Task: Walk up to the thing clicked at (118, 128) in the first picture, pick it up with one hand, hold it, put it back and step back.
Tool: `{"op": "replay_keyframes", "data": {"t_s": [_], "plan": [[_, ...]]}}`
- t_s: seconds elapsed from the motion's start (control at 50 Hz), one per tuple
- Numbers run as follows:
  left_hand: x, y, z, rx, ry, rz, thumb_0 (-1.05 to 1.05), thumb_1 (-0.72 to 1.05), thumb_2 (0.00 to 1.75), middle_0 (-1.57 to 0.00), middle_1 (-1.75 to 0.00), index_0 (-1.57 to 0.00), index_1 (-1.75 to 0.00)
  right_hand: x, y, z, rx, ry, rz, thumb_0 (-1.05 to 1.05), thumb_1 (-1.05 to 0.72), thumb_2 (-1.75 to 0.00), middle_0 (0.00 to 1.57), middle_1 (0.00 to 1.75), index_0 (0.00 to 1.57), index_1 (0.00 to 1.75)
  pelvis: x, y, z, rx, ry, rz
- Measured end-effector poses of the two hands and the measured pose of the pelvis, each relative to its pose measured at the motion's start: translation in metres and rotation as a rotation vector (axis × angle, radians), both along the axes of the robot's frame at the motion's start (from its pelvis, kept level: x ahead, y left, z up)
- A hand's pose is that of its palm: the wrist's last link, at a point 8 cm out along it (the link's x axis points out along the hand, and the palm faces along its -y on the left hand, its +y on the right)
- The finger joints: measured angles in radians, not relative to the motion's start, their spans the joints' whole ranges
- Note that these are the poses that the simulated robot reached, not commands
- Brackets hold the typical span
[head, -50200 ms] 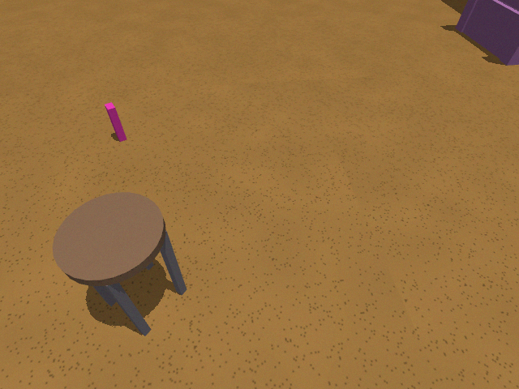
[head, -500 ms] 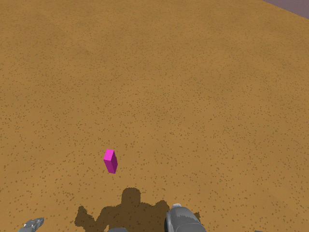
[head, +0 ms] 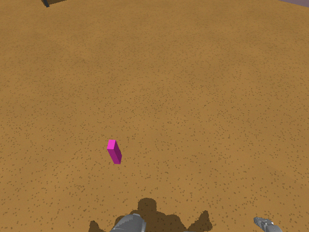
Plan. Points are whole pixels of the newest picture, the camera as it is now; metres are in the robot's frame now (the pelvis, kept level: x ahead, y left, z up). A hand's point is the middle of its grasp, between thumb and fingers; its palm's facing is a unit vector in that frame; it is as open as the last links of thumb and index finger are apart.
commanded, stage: step back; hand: left
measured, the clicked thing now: (115, 152) +0.63 +0.29 -0.65
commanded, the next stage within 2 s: none
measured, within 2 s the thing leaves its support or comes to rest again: neither
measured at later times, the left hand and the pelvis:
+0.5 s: hand out of the picture -0.07 +0.28 -0.16, palm faces +0.01 -0.93 -0.38, open 7.4 cm; pelvis -0.16 +0.00 -0.01, yaw +0 degrees
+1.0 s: hand out of the picture -0.24 +0.27 -0.15, palm faces +0.09 -0.92 -0.38, open 7.4 cm; pelvis -0.32 +0.00 -0.01, yaw +4 degrees
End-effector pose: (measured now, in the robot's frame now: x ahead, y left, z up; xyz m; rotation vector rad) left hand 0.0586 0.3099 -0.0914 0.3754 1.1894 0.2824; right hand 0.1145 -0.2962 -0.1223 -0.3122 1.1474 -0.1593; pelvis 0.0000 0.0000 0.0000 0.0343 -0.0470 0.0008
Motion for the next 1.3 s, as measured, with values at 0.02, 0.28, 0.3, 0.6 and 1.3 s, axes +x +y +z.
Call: {"op": "replay_keyframes", "data": {"t_s": [0.02, 0.28, 0.3, 0.6, 1.3], "plan": [[-0.001, 0.001, 0.003, 0.004, -0.007, -0.002, 0.01, 0.9, 0.9, -0.2, -0.3, -0.2, -0.3, -0.011, -0.002, 0.0, -0.005, 0.011, -0.004, 0.01, -0.9, -0.9, 0.21, 0.3, 0.2, 0.3, -0.005, 0.001, 0.001, 0.002, 0.008, 0.006], [-0.033, 0.026, -0.021, -0.031, -0.129, -0.016, 0.01, 0.91, 0.9, -0.2, -0.3, -0.2, -0.3, -0.137, 0.008, 0.006, -0.099, 0.132, 0.031, 0.01, -0.9, -0.9, 0.21, 0.3, 0.2, 0.3, -0.094, 0.019, -0.011, -0.01, -0.011, 0.064], [-0.041, 0.024, -0.021, -0.042, -0.114, -0.011, 0.01, 0.91, 0.9, -0.2, -0.3, -0.2, -0.3, -0.143, 0.009, 0.011, -0.099, 0.125, 0.031, 0.01, -0.9, -0.9, 0.21, 0.3, 0.2, 0.3, -0.099, 0.019, -0.008, -0.03, -0.01, 0.071], [-0.186, -0.008, -0.028, -0.033, 0.025, -0.023, 0.01, 0.91, 0.9, -0.2, -0.3, -0.2, -0.3, -0.179, -0.021, 0.006, -0.082, -0.07, 0.04, 0.01, -0.9, -0.9, 0.21, 0.3, 0.21, 0.3, -0.203, -0.008, -0.015, -0.089, -0.008, 0.003], [-0.417, -0.025, -0.015, -0.054, 0.063, 0.074, 0.01, 0.91, 0.9, -0.2, -0.3, -0.2, -0.3, -0.365, -0.03, 0.019, -0.044, -0.036, 0.051, 0.01, -0.9, -0.9, 0.21, 0.3, 0.2, 0.3, -0.357, -0.025, 0.003, -0.041, -0.001, 0.012]]}}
